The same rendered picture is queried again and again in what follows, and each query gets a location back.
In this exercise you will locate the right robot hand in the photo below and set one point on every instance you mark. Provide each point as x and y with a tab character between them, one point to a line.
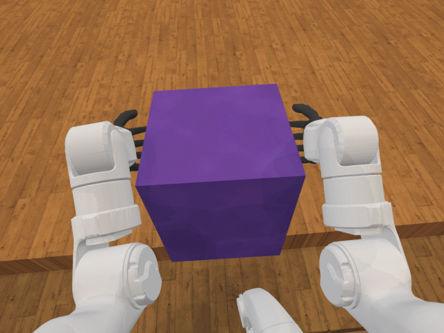
312	115

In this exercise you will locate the left robot upper arm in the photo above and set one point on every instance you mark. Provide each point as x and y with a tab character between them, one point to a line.
112	286

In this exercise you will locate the left robot hand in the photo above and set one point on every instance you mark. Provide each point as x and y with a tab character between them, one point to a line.
120	121

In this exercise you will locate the robot left forearm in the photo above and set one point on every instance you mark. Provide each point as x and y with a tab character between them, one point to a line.
98	159

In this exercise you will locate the carton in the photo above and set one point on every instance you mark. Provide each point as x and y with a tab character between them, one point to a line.
220	173

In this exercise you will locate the right robot thigh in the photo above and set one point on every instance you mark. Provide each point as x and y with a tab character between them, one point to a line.
259	310

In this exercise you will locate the right robot upper arm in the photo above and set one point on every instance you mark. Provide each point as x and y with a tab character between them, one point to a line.
370	279

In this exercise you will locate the robot right forearm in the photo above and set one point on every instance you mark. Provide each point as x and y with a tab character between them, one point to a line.
347	149

